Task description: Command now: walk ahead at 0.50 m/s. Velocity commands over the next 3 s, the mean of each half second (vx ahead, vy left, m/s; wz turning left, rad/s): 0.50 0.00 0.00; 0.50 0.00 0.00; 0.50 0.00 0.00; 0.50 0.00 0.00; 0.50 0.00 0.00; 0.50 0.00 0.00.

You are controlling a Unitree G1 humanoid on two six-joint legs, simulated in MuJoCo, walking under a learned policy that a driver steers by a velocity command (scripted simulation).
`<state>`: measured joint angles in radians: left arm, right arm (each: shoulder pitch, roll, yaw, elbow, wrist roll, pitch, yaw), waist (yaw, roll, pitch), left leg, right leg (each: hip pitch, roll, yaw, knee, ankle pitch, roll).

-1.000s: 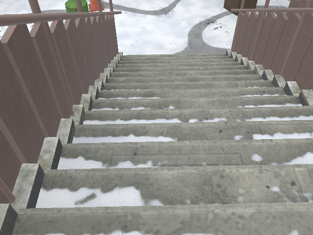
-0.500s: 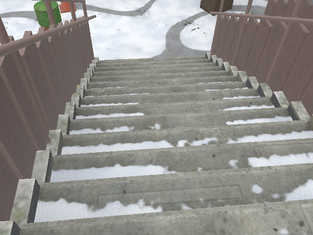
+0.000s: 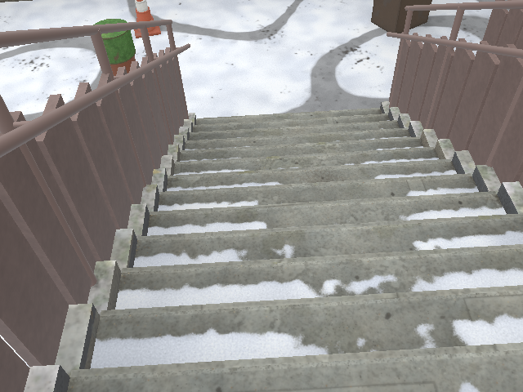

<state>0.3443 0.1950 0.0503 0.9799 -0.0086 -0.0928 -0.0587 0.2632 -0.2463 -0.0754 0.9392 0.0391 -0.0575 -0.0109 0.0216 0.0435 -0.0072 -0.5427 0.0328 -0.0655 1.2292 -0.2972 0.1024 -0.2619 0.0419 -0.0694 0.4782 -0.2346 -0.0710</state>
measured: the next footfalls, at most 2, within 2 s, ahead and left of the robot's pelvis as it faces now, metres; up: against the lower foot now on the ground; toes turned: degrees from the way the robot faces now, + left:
left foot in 0.40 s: +0.33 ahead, +0.14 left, -0.16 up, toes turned +1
right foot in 1.00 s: +0.62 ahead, -0.11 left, -0.32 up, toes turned +0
